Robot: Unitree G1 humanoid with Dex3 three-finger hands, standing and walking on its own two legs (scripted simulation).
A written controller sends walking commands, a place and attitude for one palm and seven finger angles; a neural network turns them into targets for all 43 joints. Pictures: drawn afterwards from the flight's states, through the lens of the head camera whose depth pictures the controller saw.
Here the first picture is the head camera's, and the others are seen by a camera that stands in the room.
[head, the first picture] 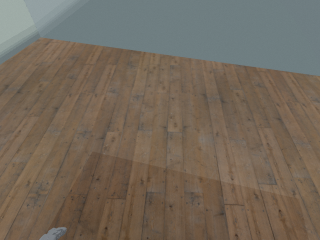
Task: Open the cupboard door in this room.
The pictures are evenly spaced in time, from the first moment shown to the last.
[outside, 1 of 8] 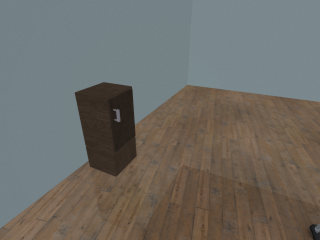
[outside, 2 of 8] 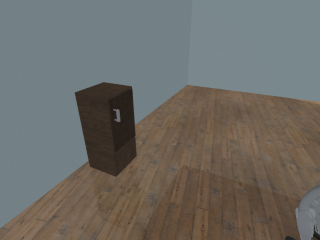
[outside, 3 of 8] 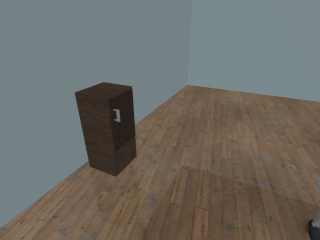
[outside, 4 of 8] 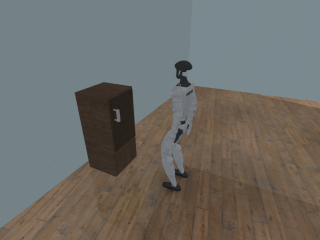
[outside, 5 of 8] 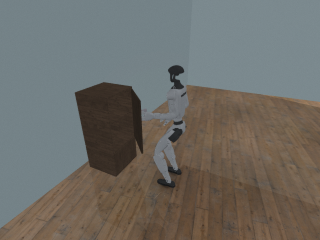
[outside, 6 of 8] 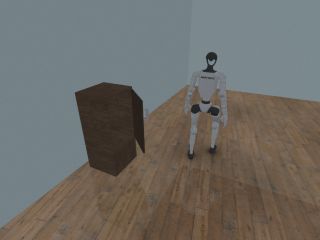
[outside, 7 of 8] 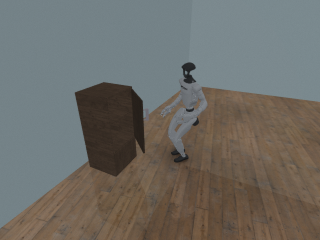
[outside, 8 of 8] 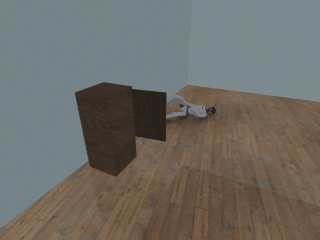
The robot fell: yes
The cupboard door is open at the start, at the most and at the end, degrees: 0 98 98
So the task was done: no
